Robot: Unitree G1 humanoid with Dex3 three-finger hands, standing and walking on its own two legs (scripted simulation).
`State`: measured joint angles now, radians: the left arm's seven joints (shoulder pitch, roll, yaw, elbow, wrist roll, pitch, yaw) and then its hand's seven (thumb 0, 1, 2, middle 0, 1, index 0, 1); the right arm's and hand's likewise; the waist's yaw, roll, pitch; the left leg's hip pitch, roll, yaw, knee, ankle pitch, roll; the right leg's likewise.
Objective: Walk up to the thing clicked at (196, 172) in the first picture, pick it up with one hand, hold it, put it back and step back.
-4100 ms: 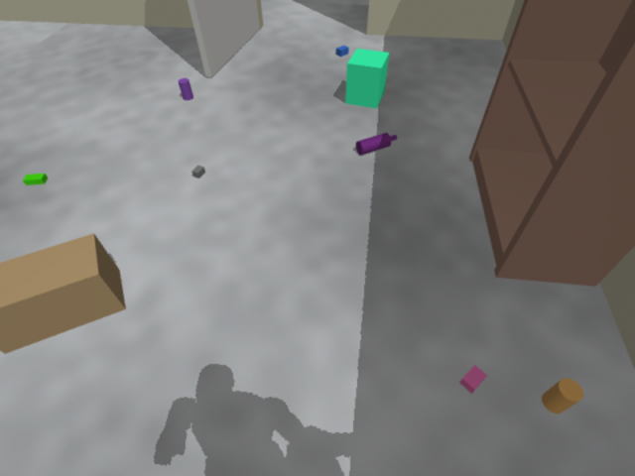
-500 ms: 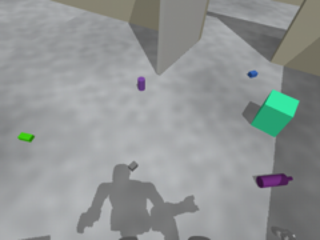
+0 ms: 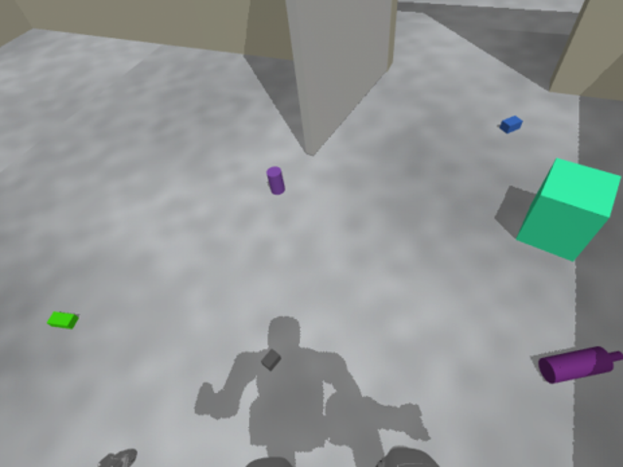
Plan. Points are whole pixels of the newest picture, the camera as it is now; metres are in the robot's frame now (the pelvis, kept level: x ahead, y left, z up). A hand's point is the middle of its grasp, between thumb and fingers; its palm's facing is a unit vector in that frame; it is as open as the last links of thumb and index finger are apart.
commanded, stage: walk up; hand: left
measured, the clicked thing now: (271, 359) +0.51 +0.23 -0.74
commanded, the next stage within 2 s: stand in 1.66 s
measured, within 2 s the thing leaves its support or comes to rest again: neither
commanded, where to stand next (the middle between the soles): +0.12 +0.00 m, yaw +0 degrees
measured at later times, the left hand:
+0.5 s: hand out of the picture +0.10 +0.27 -0.16, palm faces +0.00 -0.96 -0.29, open 7.4 cm
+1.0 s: hand out of the picture +0.12 +0.27 -0.14, palm faces +0.03 -0.95 -0.32, open 7.4 cm
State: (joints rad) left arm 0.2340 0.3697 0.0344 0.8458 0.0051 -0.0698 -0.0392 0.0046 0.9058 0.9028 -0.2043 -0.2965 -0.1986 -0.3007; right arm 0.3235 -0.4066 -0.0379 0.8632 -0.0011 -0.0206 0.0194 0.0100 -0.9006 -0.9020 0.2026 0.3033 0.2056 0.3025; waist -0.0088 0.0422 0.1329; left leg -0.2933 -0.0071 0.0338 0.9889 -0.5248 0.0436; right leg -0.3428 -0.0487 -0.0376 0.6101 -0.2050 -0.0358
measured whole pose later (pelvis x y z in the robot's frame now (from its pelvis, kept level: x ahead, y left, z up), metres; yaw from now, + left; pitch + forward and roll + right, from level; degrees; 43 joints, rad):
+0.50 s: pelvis +0.03 +0.02 +0.00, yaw +1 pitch -4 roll -1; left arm 0.18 0.37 0.01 1.01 -0.01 0.01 -0.02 0.00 0.91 0.90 -0.20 -0.30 -0.20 -0.30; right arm 0.16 -0.36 0.00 1.00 -0.01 -0.02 0.01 0.01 -0.90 -0.90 0.20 0.30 0.21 0.30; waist 0.01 -0.03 0.10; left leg -0.30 0.04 0.02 0.61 -0.24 0.00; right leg -0.26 -0.02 -0.05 0.57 -0.23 0.00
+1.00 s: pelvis +0.06 +0.02 +0.02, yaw +2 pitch -3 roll +0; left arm 0.10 0.35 0.00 1.14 0.00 -0.01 -0.02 0.01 0.91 0.90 -0.20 -0.30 -0.20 -0.30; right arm 0.07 -0.36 0.00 1.14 0.00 -0.02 0.01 0.01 -0.90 -0.90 0.20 0.30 0.21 0.30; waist 0.01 0.01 0.06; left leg -0.18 0.02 0.01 0.36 -0.14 -0.01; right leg -0.15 -0.03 -0.06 0.36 -0.16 0.01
